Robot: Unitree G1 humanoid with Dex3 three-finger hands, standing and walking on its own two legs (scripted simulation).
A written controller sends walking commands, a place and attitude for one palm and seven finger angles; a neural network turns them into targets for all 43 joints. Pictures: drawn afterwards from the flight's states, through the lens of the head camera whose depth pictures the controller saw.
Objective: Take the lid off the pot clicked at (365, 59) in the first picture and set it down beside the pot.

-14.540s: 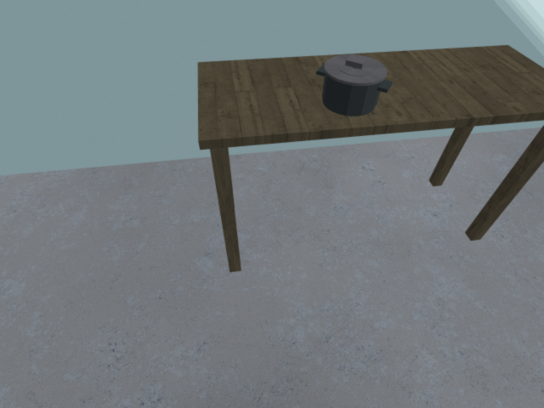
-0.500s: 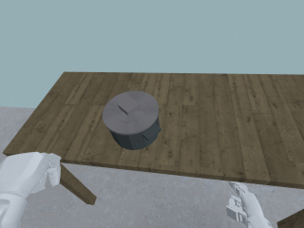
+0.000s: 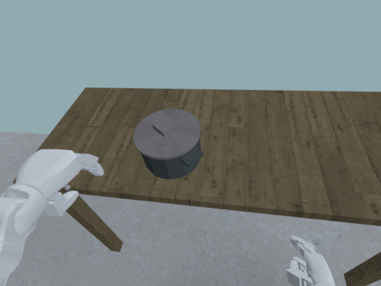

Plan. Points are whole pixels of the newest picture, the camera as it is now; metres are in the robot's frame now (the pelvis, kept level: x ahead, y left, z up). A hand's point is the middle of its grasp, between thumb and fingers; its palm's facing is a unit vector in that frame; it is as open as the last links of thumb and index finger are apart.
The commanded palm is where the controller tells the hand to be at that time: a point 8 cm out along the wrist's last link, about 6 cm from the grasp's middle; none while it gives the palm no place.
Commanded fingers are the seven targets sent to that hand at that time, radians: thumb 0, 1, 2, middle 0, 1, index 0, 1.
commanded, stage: reach forward and open the fingers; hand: left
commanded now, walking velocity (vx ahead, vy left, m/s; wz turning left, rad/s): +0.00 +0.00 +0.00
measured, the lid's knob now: (165, 125) +0.47 +0.12 +0.07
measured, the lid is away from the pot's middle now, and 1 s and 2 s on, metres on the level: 0.00 0.00 0.00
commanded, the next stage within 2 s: move the open hand above the knob in 0.30 s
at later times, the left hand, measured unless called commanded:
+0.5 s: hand (88, 157) +0.30 +0.23 +0.15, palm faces -0.15 -0.01 -0.99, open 10.0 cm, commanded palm +0.29 +0.22 +0.21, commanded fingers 0.00 -0.30 1.44 -0.84 -0.08 -0.84 -0.08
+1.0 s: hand (114, 139) +0.35 +0.20 +0.14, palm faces -0.20 -0.03 -0.98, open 10.0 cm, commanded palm +0.33 +0.19 +0.21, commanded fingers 0.00 -0.30 1.44 -0.84 -0.08 -0.84 -0.08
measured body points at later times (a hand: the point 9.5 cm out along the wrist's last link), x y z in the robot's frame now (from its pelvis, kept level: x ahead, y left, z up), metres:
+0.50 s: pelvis -0.01 +0.00 +0.00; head +0.00 -0.06 +0.44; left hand +0.31 +0.23 +0.20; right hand +0.20 -0.23 -0.10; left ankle -0.03 +0.11 -0.74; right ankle +0.06 -0.13 -0.74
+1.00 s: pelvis +0.00 -0.01 +0.00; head +0.02 -0.06 +0.44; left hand +0.36 +0.19 +0.20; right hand +0.20 -0.24 -0.11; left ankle -0.03 +0.11 -0.74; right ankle +0.06 -0.13 -0.74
